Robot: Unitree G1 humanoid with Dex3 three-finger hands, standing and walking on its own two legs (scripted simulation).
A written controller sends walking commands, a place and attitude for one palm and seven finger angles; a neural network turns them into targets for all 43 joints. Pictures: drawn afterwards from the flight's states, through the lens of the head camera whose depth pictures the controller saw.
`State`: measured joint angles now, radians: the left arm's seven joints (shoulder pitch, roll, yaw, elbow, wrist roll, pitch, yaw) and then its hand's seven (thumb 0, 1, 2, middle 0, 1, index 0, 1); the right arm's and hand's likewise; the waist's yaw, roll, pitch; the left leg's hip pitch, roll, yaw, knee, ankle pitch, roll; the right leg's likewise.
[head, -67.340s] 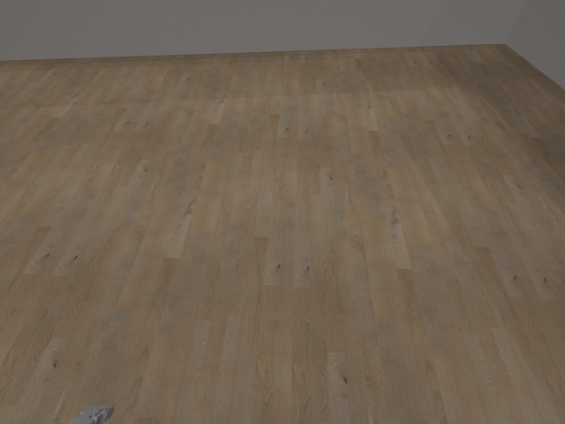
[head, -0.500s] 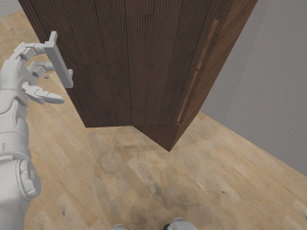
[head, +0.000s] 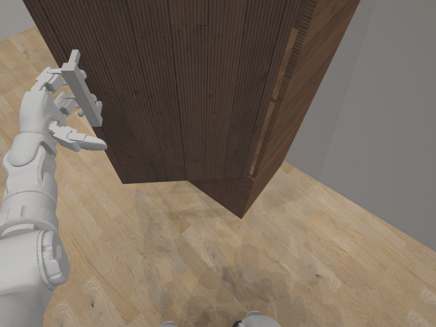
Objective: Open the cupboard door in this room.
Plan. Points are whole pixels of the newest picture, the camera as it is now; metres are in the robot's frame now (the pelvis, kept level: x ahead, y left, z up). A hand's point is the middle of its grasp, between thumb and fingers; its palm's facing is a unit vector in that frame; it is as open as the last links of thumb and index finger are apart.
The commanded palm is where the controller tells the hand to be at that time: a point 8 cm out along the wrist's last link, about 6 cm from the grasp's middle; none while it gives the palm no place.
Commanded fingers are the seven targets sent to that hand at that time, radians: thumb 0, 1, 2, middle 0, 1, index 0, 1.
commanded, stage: slide the fingers in behind the handle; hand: left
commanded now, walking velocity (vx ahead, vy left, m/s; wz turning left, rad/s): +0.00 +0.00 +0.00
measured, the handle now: (86, 90) +0.53 +0.23 +0.10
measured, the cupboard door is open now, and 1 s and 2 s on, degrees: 42 42 66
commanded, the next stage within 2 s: close the thumb around the handle in 0.38 s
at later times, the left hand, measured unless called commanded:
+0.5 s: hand (84, 112) +0.47 +0.22 +0.11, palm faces +0.02 -1.00 +0.00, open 14.0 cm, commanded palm +0.45 +0.27 +0.10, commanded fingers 0.00 -0.39 0.35 -0.31 -1.21 -0.31 -1.21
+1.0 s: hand (82, 111) +0.47 +0.23 +0.10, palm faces +0.02 -1.00 +0.01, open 7.1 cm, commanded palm +0.45 +0.27 +0.10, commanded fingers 0.00 0.90 0.90 -0.40 -1.35 -0.40 -1.35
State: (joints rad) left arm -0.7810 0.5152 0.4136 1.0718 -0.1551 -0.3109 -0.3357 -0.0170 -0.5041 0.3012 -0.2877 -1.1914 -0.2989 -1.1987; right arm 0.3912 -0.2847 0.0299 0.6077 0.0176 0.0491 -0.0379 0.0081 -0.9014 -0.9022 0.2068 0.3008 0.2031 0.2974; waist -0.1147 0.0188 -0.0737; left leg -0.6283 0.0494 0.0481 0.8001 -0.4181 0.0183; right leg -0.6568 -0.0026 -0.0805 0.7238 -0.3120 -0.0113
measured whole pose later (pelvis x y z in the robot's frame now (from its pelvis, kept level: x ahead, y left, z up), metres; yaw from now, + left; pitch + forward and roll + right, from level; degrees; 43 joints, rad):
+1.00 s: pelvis +0.00 +0.01 +0.00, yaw +0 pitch +15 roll -2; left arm -0.81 0.52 0.42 1.10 -0.15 -0.32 -0.34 0.00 0.48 0.72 -0.37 -1.30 -0.37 -1.31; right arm 0.40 -0.28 0.03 0.62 0.01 0.04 -0.04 0.01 -0.90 -0.90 0.21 0.30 0.20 0.30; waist -0.12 0.02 -0.08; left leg -0.65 0.04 0.06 0.82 -0.43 0.03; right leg -0.68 -0.01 -0.07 0.73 -0.31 0.00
